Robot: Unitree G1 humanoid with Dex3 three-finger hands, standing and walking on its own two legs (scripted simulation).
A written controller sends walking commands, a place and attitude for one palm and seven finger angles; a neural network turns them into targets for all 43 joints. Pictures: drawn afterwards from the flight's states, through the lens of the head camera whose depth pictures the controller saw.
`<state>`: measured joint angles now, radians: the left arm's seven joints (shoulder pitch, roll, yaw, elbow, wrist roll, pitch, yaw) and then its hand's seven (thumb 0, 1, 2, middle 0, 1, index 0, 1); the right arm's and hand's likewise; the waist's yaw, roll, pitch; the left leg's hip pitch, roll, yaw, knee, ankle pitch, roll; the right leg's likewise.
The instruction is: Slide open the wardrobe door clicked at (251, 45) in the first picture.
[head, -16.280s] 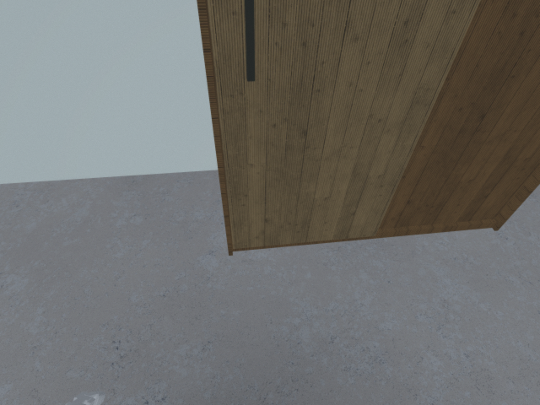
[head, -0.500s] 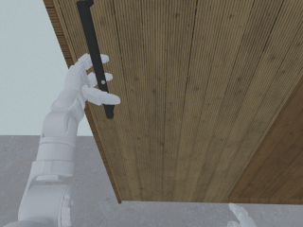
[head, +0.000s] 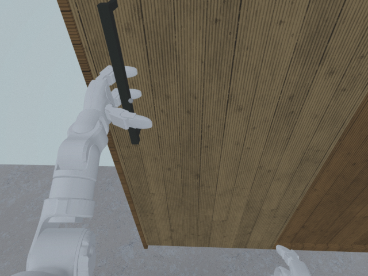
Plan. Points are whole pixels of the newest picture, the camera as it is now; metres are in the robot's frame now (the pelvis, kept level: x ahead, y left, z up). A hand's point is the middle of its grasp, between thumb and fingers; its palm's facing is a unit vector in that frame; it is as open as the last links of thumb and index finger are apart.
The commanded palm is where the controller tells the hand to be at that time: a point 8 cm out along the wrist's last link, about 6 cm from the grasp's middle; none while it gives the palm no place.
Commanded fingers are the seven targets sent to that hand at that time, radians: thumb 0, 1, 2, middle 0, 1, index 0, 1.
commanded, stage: slide the fingers in behind the handle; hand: left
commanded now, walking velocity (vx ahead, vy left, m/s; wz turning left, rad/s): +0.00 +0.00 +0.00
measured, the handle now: (125, 83) +0.44 +0.16 +0.24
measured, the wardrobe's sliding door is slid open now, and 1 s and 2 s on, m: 0.00 0.00 0.00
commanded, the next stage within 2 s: grip the handle and tug to test in 0.32 s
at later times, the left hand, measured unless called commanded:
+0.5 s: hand (134, 99) +0.39 +0.14 +0.23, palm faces +0.04 -1.00 +0.01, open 13.9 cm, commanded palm +0.37 +0.18 +0.23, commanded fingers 0.00 -0.27 0.40 -0.32 -1.23 -0.32 -1.23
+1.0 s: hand (134, 99) +0.40 +0.14 +0.23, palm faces +0.06 -1.00 +0.00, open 7.3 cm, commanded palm +0.37 +0.18 +0.23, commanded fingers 0.00 0.90 0.90 -0.45 -1.40 -0.45 -1.40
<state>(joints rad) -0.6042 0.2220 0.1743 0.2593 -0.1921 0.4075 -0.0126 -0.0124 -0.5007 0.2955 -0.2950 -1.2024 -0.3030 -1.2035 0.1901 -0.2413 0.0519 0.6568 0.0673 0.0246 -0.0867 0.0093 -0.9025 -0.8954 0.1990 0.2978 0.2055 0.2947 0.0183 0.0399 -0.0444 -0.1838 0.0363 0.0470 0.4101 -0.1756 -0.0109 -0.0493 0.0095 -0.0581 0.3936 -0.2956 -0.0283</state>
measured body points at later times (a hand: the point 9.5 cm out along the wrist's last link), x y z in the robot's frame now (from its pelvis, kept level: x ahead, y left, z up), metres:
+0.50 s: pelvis -0.01 +0.00 +0.00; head -0.04 -0.01 +0.45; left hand +0.39 +0.19 +0.23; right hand +0.15 -0.23 -0.10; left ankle +0.03 +0.13 -0.74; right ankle -0.05 -0.10 -0.74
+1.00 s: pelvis +0.00 +0.00 +0.00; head -0.02 -0.02 +0.45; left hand +0.39 +0.19 +0.23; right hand +0.17 -0.23 -0.10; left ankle +0.03 +0.13 -0.74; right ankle -0.05 -0.10 -0.74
